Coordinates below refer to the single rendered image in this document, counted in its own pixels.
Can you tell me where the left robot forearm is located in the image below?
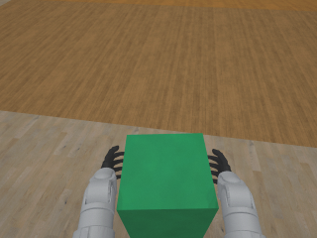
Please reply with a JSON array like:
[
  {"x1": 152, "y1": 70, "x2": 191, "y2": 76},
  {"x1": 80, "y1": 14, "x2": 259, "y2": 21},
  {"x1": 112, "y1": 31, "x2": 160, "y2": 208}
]
[{"x1": 72, "y1": 168, "x2": 117, "y2": 238}]

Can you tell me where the right robot hand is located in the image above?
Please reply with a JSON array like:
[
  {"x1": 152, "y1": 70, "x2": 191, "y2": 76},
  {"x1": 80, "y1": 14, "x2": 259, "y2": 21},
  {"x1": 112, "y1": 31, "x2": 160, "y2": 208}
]
[{"x1": 207, "y1": 149, "x2": 231, "y2": 184}]

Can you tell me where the carton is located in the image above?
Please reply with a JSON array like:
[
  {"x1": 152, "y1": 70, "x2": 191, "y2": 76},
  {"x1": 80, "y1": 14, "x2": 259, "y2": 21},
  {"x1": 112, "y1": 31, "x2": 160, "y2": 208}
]
[{"x1": 116, "y1": 133, "x2": 219, "y2": 238}]

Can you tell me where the right robot forearm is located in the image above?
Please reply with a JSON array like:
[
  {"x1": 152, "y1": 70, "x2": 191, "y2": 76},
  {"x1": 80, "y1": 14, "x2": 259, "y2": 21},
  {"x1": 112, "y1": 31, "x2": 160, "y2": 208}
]
[{"x1": 217, "y1": 171, "x2": 266, "y2": 238}]

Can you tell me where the left robot hand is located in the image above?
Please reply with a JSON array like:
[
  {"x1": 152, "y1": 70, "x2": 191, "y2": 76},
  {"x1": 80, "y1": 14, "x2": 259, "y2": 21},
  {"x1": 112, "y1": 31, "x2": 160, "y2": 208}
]
[{"x1": 101, "y1": 145, "x2": 125, "y2": 179}]

